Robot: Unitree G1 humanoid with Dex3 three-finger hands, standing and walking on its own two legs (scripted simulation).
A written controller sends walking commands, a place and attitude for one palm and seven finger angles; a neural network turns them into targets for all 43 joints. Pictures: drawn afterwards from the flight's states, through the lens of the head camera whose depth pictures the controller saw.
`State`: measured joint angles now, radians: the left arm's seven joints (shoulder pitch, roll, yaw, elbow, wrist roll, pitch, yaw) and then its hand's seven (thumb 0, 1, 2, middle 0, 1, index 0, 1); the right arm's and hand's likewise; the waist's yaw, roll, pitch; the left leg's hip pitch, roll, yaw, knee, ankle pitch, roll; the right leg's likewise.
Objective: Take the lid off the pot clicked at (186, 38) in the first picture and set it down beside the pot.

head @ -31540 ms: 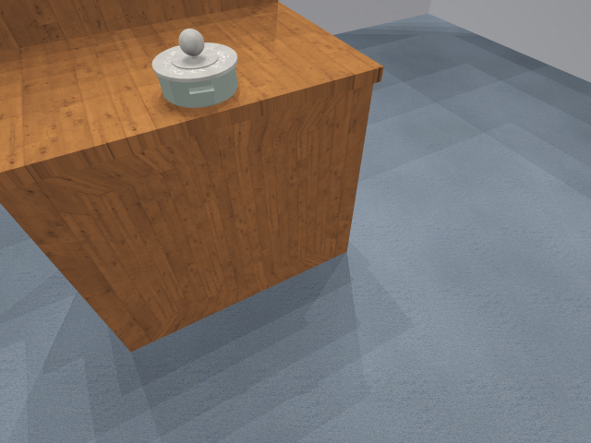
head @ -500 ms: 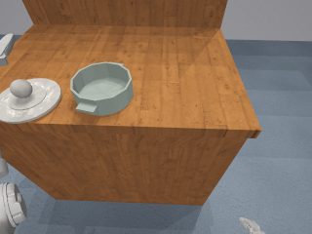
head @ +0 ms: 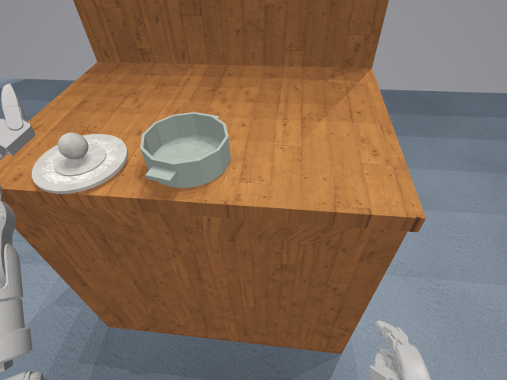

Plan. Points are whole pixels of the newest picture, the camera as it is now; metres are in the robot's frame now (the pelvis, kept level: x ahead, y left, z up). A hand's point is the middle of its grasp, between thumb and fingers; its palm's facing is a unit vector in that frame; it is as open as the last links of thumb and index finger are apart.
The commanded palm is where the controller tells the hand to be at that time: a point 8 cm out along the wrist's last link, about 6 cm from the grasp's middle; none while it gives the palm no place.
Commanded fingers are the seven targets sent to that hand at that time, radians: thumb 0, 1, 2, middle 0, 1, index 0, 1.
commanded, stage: draw the hand back to the body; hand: left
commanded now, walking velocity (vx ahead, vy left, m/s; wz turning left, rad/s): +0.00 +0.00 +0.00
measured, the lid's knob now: (73, 145) +0.49 +0.43 +0.11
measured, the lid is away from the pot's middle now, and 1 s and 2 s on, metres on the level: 0.23 0.23 0.23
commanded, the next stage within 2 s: step back with the hand held close in 0.84 s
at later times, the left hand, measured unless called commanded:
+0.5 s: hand (2, 190) +0.21 +0.26 +0.28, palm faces +0.54 -0.81 -0.24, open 7.4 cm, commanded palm +0.15 +0.29 +0.28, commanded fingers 0.00 0.90 0.90 -0.20 -0.30 -0.20 -0.30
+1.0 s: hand out of the picture +0.16 +0.25 +0.28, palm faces +0.54 -0.78 -0.33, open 7.4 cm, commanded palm +0.11 +0.29 +0.27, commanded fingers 0.00 0.90 0.90 -0.20 -0.30 -0.20 -0.30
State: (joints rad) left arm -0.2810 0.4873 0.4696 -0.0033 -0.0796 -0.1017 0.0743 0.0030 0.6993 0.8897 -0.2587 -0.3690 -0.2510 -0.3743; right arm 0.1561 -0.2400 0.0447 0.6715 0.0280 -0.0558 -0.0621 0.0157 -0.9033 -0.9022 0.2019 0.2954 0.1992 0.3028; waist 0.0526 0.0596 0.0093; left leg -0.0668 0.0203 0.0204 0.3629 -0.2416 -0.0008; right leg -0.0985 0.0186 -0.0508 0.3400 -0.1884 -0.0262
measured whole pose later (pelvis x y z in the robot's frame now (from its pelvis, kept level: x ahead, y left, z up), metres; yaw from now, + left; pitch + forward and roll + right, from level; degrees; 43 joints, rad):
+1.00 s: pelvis -0.02 +0.01 +0.00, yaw +0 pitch -6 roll -1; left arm 0.29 0.38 0.45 -0.61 -0.08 -0.16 0.09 0.01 0.89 0.90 -0.21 -0.30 -0.21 -0.30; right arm 0.17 -0.20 0.05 0.67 -0.01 -0.14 -0.06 0.02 -0.90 -0.90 0.20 0.30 0.20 0.30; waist 0.07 0.07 0.01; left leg -0.07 0.01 0.02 0.41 -0.25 0.01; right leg -0.08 0.01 -0.06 0.35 -0.17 -0.01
